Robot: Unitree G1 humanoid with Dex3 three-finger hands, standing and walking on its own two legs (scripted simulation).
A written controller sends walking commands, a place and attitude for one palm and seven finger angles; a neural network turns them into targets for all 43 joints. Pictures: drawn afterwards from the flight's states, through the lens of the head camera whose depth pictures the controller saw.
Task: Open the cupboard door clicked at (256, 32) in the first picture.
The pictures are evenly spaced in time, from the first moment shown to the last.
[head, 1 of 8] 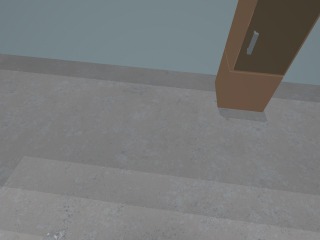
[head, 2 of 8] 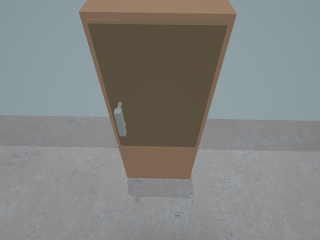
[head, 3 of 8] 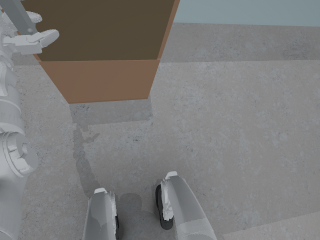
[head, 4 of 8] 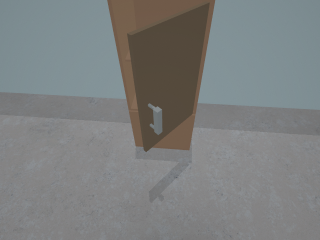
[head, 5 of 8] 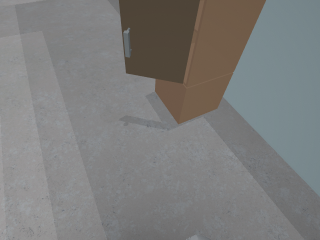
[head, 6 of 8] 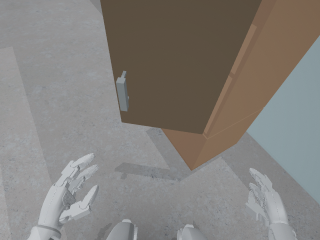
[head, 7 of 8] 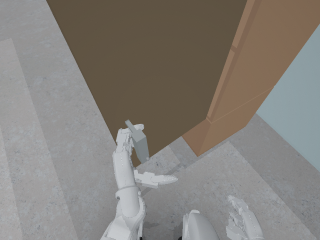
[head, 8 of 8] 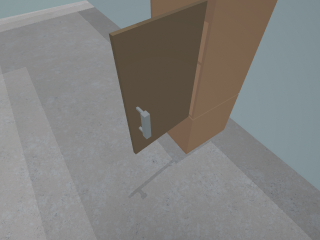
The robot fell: no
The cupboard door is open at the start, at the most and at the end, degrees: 0 97 96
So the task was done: yes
